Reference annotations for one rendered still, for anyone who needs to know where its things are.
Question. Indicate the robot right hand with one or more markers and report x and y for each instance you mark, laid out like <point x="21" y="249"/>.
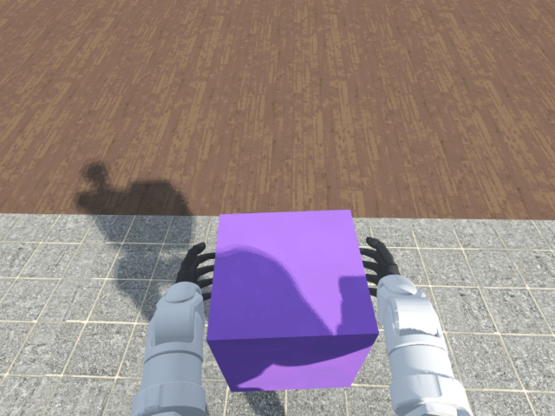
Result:
<point x="384" y="265"/>

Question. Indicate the carton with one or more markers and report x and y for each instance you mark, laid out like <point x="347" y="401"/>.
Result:
<point x="290" y="305"/>

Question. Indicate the robot left hand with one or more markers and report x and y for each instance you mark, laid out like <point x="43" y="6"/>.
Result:
<point x="189" y="271"/>

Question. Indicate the right robot forearm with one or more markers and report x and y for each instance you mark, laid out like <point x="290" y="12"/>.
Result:
<point x="423" y="380"/>

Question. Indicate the left robot forearm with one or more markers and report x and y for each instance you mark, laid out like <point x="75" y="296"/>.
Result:
<point x="171" y="379"/>

